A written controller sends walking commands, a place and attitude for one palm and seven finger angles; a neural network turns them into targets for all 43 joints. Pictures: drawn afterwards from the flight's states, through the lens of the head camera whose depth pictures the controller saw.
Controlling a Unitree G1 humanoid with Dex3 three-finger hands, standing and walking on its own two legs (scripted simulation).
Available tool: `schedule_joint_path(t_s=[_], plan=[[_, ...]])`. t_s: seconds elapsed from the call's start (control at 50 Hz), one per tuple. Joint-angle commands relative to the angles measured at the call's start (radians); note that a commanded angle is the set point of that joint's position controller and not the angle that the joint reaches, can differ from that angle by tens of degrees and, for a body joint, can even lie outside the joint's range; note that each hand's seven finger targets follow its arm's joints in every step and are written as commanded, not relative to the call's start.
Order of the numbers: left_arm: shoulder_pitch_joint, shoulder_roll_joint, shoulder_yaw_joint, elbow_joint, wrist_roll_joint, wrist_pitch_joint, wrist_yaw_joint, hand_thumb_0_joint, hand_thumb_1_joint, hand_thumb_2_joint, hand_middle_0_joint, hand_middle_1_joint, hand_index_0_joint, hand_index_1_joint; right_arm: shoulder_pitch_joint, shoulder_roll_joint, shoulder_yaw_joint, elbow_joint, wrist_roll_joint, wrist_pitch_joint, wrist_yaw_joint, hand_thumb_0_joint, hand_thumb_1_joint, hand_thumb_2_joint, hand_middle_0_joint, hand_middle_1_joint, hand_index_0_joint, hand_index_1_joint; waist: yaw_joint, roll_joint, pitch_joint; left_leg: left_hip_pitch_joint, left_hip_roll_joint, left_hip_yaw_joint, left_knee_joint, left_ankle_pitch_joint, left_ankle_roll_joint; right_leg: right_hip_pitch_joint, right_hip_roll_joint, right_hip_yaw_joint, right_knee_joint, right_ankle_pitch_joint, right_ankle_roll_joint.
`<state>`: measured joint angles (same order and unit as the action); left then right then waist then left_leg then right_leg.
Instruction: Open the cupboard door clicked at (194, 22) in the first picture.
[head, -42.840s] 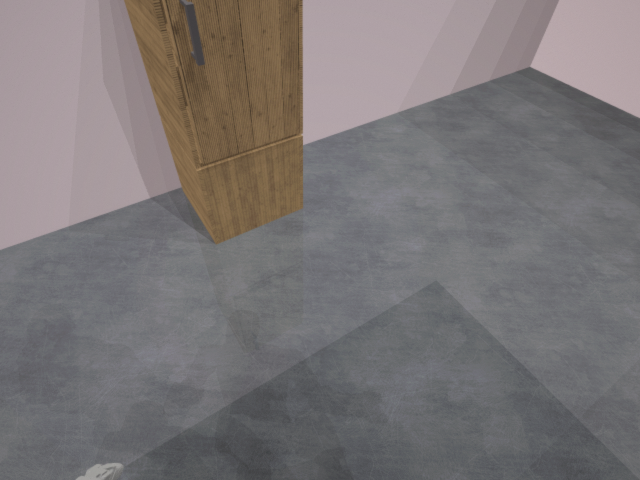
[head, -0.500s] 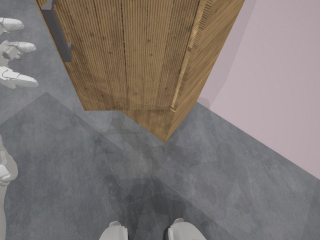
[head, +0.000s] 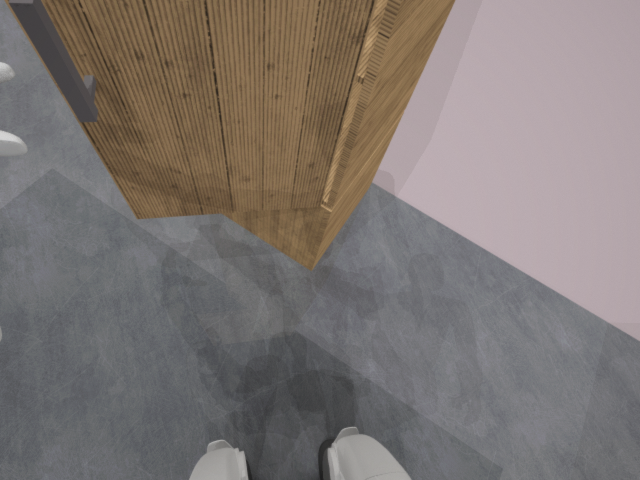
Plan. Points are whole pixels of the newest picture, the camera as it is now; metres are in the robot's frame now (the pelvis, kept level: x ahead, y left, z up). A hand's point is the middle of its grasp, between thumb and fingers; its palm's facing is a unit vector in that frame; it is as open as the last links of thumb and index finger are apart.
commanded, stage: move the hooked fingers beside the handle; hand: left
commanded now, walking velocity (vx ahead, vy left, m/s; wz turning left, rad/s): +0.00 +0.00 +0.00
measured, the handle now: (63, 51) +0.58 +0.22 +0.12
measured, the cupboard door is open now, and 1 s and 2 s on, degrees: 41 41 41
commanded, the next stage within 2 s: slide the fingers in behind the handle in 0.76 s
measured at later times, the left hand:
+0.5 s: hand out of the picture +0.51 +0.28 +0.12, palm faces +0.04 -1.00 -0.01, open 14.0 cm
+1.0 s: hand out of the picture +0.52 +0.29 +0.12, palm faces +0.03 -1.00 +0.00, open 14.0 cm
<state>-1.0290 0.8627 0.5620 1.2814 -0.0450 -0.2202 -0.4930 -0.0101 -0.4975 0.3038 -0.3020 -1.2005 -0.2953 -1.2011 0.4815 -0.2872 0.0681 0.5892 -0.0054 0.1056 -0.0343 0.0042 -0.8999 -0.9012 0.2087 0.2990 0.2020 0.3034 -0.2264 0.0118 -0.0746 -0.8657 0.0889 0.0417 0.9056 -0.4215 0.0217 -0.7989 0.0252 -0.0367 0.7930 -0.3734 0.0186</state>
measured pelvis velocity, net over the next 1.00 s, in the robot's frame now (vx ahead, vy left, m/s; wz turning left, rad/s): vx -0.01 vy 0.00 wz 0.01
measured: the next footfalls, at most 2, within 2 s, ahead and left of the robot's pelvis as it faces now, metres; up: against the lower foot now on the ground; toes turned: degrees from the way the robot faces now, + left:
none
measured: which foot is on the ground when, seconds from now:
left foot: down 0.00-1.00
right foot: down 0.00-1.00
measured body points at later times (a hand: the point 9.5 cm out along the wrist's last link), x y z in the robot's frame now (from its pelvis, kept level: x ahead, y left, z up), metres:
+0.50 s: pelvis -0.01 +0.00 +0.00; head +0.13 +0.03 +0.43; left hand +0.50 +0.33 +0.13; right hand +0.00 -0.28 -0.10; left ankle -0.01 +0.10 -0.69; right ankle -0.01 -0.14 -0.69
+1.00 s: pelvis -0.01 +0.00 -0.01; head +0.14 +0.04 +0.42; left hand +0.51 +0.34 +0.12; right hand -0.06 -0.27 -0.09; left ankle -0.01 +0.10 -0.69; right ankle -0.01 -0.14 -0.69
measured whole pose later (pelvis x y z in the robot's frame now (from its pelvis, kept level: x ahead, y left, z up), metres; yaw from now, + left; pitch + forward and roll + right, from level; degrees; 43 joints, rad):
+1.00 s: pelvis -0.01 +0.00 -0.01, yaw +1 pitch +23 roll -5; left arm -1.09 0.87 0.51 1.30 -0.05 -0.23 -0.49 -0.01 -0.50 0.30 -0.30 -1.20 -0.29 -1.20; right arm 0.48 -0.29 0.07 0.61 -0.01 0.10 -0.04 0.00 -0.90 -0.90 0.21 0.30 0.20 0.30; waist -0.23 0.01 -0.07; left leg -0.92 0.09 0.02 0.95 -0.42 0.02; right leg -0.84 0.03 -0.06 0.82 -0.38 0.02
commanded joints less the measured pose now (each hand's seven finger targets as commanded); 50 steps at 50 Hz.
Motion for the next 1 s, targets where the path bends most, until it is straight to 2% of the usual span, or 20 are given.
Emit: schedule_joint_path(t_s=[0.0, 0.02, 0.08, 0.16, 0.18, 0.22, 0.28, 0.34, 0.38, 0.44, 0.48, 0.54, 0.58, 0.64, 0.68, 0.76, 0.82, 0.86, 0.9, 0.98], plan=[[-0.384, 0.288, 0.013, -0.272, -0.049, -0.087, 0.001, 0.0, -0.5, 0.3, -0.3, -1.2, -0.3, -1.2, 0.172, -0.207, -0.089, -0.034, 0.002, -0.007, -0.006, 0.0, -0.9, -0.9, 0.2, 0.3, 0.2, 0.3, 0.043, 0.25, -0.511, 0.525, -0.033, -0.083, -0.052, 0.603, 0.0, 0.113, 0.051, -0.02, -0.052, 0.396, -0.03], [-0.385, 0.276, 0.002, -0.247, -0.054, -0.083, -0.001, 0.0, -0.5, 0.3, -0.3, -1.2, -0.3, -1.2, 0.171, -0.208, -0.087, -0.028, 0.003, -0.005, -0.007, 0.0, -0.9, -0.9, 0.2, 0.3, 0.2, 0.3, 0.034, 0.221, -0.477, 0.506, -0.032, -0.087, -0.057, 0.584, 0.001, 0.109, 0.051, -0.023, -0.053, 0.385, -0.03], [-0.425, 0.235, -0.035, -0.243, -0.06, -0.077, -0.007, 0.0, -0.5, 0.3, -0.3, -1.2, -0.3, -1.2, 0.165, -0.208, -0.087, -0.015, 0.005, -0.006, -0.012, 0.0, -0.9, -0.9, 0.2, 0.3, 0.2, 0.3, 0.02, 0.238, -0.457, 0.516, -0.032, -0.093, -0.058, 0.571, 0.0, 0.076, 0.048, -0.025, -0.056, 0.363, -0.031], [-0.439, 0.179, -0.061, -0.271, -0.069, -0.081, 0.005, 0.0, -0.5, 0.3, -0.3, -1.2, -0.3, -1.2, 0.162, -0.2, -0.09, -0.009, 0.002, -0.013, -0.012, 0.0, -0.9, -0.9, 0.2, 0.3, 0.2, 0.3, 0.018, 0.26, -0.492, 0.567, -0.03, -0.099, -0.052, 0.626, -0.004, 0.068, 0.046, -0.025, -0.055, 0.377, -0.031], [-0.411, 0.208, -0.033, -0.25, -0.069, -0.081, 0.009, 0.0, -0.5, 0.3, -0.3, -1.2, -0.3, -1.2, 0.16, -0.203, -0.089, -0.011, 0.001, -0.012, -0.011, 0.0, -0.9, -0.9, 0.2, 0.3, 0.2, 0.3, 0.029, 0.231, -0.489, 0.543, -0.032, -0.098, -0.05, 0.606, -0.004, 0.083, 0.045, -0.025, -0.052, 0.376, -0.032], [-0.427, 0.19, -0.058, -0.226, -0.063, -0.075, 0.017, 0.0, -0.5, 0.3, -0.3, -1.2, -0.3, -1.2, 0.146, -0.2, -0.083, -0.015, 0.004, -0.013, -0.011, 0.0, -0.9, -0.9, 0.2, 0.3, 0.2, 0.3, 0.018, 0.201, -0.443, 0.486, -0.038, -0.091, -0.057, 0.546, 0.002, 0.097, 0.043, -0.024, -0.052, 0.37, -0.03], [-0.436, 0.222, -0.04, -0.225, -0.051, -0.083, 0.037, 0.0, -0.5, 0.3, -0.3, -1.2, -0.3, -1.2, 0.139, -0.2, -0.081, -0.022, 0.006, -0.015, -0.014, 0.0, -0.9, -0.9, 0.2, 0.3, 0.2, 0.3, 0.024, 0.215, -0.451, 0.483, -0.039, -0.092, -0.053, 0.549, 0.002, 0.099, 0.041, -0.019, -0.046, 0.373, -0.03], [-0.47, 0.205, -0.062, -0.218, -0.048, -0.092, 0.042, 0.0, -0.5, 0.3, -0.3, -1.2, -0.3, -1.2, 0.13, -0.199, -0.075, -0.026, 0.006, -0.02, -0.017, 0.0, -0.9, -0.9, 0.2, 0.3, 0.2, 0.3, 0.005, 0.209, -0.427, 0.457, -0.042, -0.088, -0.051, 0.505, 0.006, 0.092, 0.039, -0.016, -0.045, 0.357, -0.031], [-0.471, 0.287, -0.011, -0.204, -0.042, -0.096, 0.044, 0.0, -0.5, 0.3, -0.3, -1.2, -0.3, -1.2, 0.132, -0.207, -0.074, -0.028, 0.009, -0.022, -0.022, 0.0, -0.9, -0.9, 0.2, 0.3, 0.2, 0.3, 0.017, 0.187, -0.456, 0.431, -0.044, -0.088, -0.049, 0.477, 0.006, 0.125, 0.038, -0.01, -0.041, 0.353, -0.028], [-0.483, 0.246, -0.047, -0.223, -0.038, -0.106, 0.037, 0.0, -0.5, 0.3, -0.3, -1.2, -0.3, -1.2, 0.133, -0.201, -0.071, -0.03, 0.007, -0.026, -0.021, 0.0, -0.9, -0.9, 0.2, 0.3, 0.2, 0.3, 0.015, 0.228, -0.482, 0.458, -0.045, -0.088, -0.045, 0.493, 0.005, 0.109, 0.039, -0.012, -0.035, 0.352, -0.031], [-0.468, 0.282, -0.023, -0.179, -0.041, -0.095, 0.031, 0.0, -0.5, 0.3, -0.3, -1.2, -0.3, -1.2, 0.134, -0.206, -0.07, -0.025, 0.01, -0.025, -0.022, 0.0, -0.9, -0.9, 0.2, 0.3, 0.2, 0.3, 0.012, 0.203, -0.462, 0.423, -0.043, -0.083, -0.044, 0.457, 0.008, 0.116, 0.039, -0.007, -0.044, 0.343, -0.026], [-0.495, 0.249, -0.059, -0.169, -0.041, -0.087, 0.021, 0.0, -0.5, 0.3, -0.3, -1.2, -0.3, -1.2, 0.137, -0.204, -0.064, -0.026, 0.01, -0.03, -0.026, 0.0, -0.9, -0.9, 0.2, 0.3, 0.2, 0.3, -0.002, 0.198, -0.435, 0.391, -0.047, -0.083, -0.052, 0.421, 0.014, 0.114, 0.039, -0.008, -0.047, 0.324, -0.027], [-0.474, 0.283, -0.039, -0.166, -0.035, -0.083, 0.018, 0.0, -0.5, 0.3, -0.3, -1.2, -0.3, -1.2, 0.144, -0.208, -0.065, -0.026, 0.01, -0.029, -0.027, 0.0, -0.9, -0.9, 0.2, 0.3, 0.2, 0.3, 0.009, 0.208, -0.468, 0.394, -0.046, -0.082, -0.048, 0.413, 0.012, 0.113, 0.038, -0.006, -0.045, 0.312, -0.026], [-0.506, 0.276, -0.051, -0.137, -0.039, -0.079, 0.014, 0.0, -0.5, 0.3, -0.3, -1.2, -0.3, -1.2, 0.151, -0.207, -0.06, -0.019, 0.011, -0.033, -0.031, 0.0, -0.9, -0.9, 0.2, 0.3, 0.2, 0.3, -0.009, 0.182, -0.415, 0.353, -0.045, -0.083, -0.049, 0.376, 0.018, 0.099, 0.041, -0.006, -0.051, 0.285, -0.026], [-0.526, 0.309, -0.043, -0.133, -0.03, -0.076, 0.013, 0.0, -0.5, 0.3, -0.3, -1.2, -0.3, -1.2, 0.157, -0.213, -0.06, -0.013, 0.011, -0.035, -0.035, 0.0, -0.9, -0.9, 0.2, 0.3, 0.2, 0.3, -0.017, 0.185, -0.426, 0.341, -0.041, -0.083, -0.043, 0.358, 0.019, 0.089, 0.039, -0.002, -0.053, 0.269, -0.022], [-0.51, 0.366, -0.003, -0.145, -0.023, -0.083, 0.008, 0.0, -0.5, 0.3, -0.3, -1.2, -0.3, -1.2, 0.173, -0.212, -0.057, -0.014, 0.007, -0.034, -0.033, 0.0, -0.9, -0.9, 0.2, 0.3, 0.2, 0.3, 0.002, 0.227, -0.486, 0.359, -0.041, -0.083, -0.033, 0.406, 0.015, 0.109, 0.042, -0.005, -0.036, 0.299, -0.025], [-0.495, 0.369, 0.0, -0.165, -0.018, -0.081, 0.006, 0.0, -0.5, 0.3, -0.3, -1.2, -0.3, -1.2, 0.182, -0.214, -0.062, -0.014, 0.004, -0.029, -0.029, 0.0, -0.9, -0.9, 0.2, 0.3, 0.2, 0.3, 0.009, 0.237, -0.497, 0.386, -0.038, -0.089, -0.035, 0.427, 0.012, 0.097, 0.044, -0.012, -0.036, 0.302, -0.026], [-0.5, 0.331, -0.02, -0.202, -0.022, -0.084, 0.002, 0.0, -0.5, 0.3, -0.3, -1.2, -0.3, -1.2, 0.183, -0.212, -0.068, -0.014, 0.002, -0.026, -0.024, 0.0, -0.9, -0.9, 0.2, 0.3, 0.2, 0.3, 0.008, 0.296, -0.528, 0.456, -0.034, -0.095, -0.032, 0.48, 0.003, 0.054, 0.046, -0.019, -0.031, 0.309, -0.029], [-0.477, 0.304, -0.019, -0.192, -0.036, -0.074, 0.002, 0.0, -0.5, 0.3, -0.3, -1.2, -0.3, -1.2, 0.188, -0.213, -0.071, -0.011, 0.0, -0.024, -0.019, 0.0, -0.9, -0.9, 0.2, 0.3, 0.2, 0.3, 0.008, 0.251, -0.505, 0.448, -0.032, -0.097, -0.034, 0.485, 0.005, 0.063, 0.051, -0.023, -0.037, 0.315, -0.028], [-0.451, 0.263, -0.028, -0.215, -0.045, -0.067, 0.014, 0.0, -0.5, 0.3, -0.3, -1.2, -0.3, -1.2, 0.191, -0.209, -0.077, -0.01, -0.001, -0.021, -0.013, 0.0, -0.9, -0.9, 0.2, 0.3, 0.2, 0.3, 0.015, 0.263, -0.505, 0.485, -0.032, -0.102, -0.04, 0.524, 0.001, 0.052, 0.052, -0.03, -0.04, 0.323, -0.032]])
